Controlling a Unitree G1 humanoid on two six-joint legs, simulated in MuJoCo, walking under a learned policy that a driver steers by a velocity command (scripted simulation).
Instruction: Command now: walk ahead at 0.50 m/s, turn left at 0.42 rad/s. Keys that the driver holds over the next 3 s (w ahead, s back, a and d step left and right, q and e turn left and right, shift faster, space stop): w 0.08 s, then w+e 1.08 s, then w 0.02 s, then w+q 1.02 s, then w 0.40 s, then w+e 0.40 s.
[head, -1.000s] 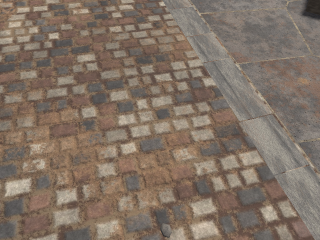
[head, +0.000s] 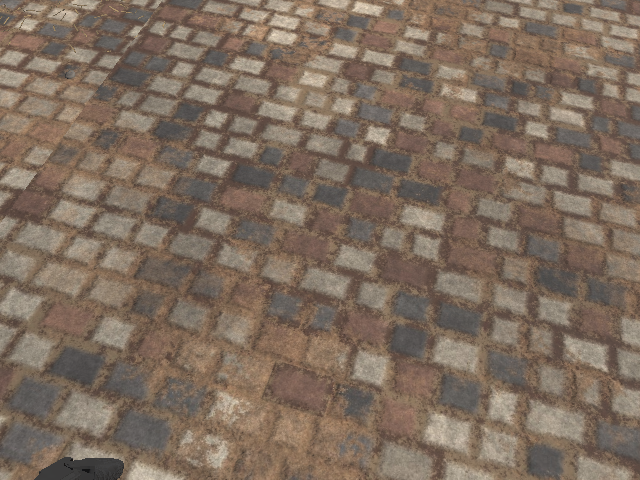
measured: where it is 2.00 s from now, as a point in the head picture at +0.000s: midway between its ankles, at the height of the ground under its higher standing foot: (442, 231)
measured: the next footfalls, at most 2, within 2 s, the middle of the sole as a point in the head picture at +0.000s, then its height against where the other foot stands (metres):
right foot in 0.22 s outside the picture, level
left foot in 0.70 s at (288, 412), level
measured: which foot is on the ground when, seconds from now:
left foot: down 0.00-0.24, up 0.26-0.68, down 0.70-1.00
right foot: up 0.00-0.20, down 0.22-0.70, up 0.72-1.00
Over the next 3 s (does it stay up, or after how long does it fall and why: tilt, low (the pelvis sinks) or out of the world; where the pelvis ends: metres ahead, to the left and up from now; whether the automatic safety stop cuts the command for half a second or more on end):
stays up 1.59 -0.36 0.00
